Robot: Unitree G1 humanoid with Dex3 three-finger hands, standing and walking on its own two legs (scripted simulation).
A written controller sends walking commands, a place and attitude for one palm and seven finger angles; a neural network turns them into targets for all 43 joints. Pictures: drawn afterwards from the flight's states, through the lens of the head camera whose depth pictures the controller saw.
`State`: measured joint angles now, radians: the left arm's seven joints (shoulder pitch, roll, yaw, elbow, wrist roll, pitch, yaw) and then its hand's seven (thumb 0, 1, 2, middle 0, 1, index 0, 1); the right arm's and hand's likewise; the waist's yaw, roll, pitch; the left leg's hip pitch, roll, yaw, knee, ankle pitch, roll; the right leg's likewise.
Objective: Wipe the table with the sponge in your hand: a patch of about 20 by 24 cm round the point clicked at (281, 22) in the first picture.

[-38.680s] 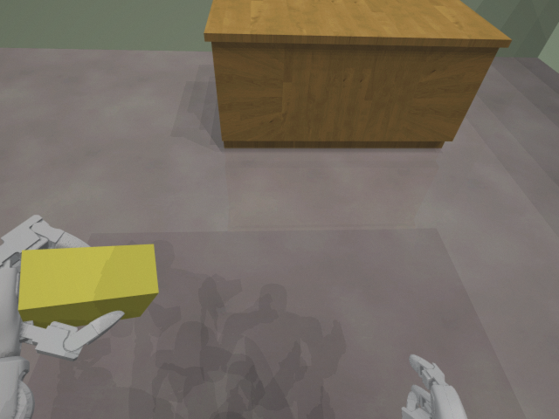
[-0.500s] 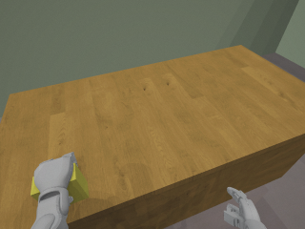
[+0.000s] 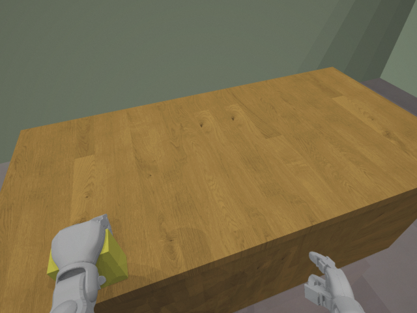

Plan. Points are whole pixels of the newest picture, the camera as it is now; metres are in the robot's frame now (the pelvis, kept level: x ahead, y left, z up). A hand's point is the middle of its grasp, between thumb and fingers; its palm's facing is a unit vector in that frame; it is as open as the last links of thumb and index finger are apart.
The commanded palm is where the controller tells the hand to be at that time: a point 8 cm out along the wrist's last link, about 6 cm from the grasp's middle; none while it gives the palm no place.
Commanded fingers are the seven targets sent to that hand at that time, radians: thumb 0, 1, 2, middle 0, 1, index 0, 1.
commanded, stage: lift the sponge slowly off the table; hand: left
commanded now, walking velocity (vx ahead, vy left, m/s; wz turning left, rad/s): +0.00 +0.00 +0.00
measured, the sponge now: (95, 268) +0.20 +0.28 -0.04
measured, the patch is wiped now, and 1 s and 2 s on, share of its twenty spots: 1.00 1.00 1.00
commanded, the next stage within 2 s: bring the sponge back beside the body in 1.72 s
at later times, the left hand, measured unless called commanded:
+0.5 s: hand (89, 256) +0.20 +0.27 +0.02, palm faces -0.02 -0.13 -0.99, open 9.8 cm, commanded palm +0.18 +0.26 +0.09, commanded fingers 0.00 0.10 1.30 -1.20 -1.60 -1.20 -1.60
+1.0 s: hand (89, 241) +0.21 +0.26 +0.06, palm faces +0.03 -0.14 -0.99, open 9.8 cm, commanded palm +0.18 +0.25 +0.12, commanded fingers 0.00 0.10 1.30 -1.20 -1.60 -1.20 -1.60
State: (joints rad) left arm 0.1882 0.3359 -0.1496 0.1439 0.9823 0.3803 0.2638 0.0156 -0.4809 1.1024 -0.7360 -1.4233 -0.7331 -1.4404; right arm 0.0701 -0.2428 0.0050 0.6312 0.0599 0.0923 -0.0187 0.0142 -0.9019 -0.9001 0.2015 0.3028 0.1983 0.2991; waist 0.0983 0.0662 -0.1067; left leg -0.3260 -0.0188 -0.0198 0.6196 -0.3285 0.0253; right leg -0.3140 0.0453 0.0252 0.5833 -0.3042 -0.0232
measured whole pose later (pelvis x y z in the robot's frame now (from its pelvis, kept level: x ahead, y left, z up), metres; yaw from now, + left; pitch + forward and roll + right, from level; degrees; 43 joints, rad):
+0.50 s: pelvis -0.01 -0.01 +0.01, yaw +0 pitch -2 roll -1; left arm 0.16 0.35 -0.14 0.11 0.97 0.36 0.20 0.00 -0.51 1.10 -0.78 -1.38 -0.77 -1.39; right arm 0.02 -0.23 0.02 0.67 0.04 0.06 -0.04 0.01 -0.90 -0.90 0.20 0.30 0.20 0.30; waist 0.12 0.07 -0.05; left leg -0.22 -0.01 -0.03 0.53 -0.28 0.01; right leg -0.21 0.05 0.02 0.49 -0.25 -0.04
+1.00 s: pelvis -0.01 -0.01 +0.01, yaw +0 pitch -4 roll +0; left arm 0.15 0.37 -0.15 -0.01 0.95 0.41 0.13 0.00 -0.51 1.10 -0.78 -1.37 -0.77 -1.39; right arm 0.01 -0.25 0.03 0.68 0.05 0.07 -0.03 0.02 -0.90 -0.90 0.20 0.30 0.20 0.30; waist 0.13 0.09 -0.03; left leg -0.14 -0.01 -0.03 0.46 -0.25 0.01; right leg -0.13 0.05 0.03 0.42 -0.23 -0.04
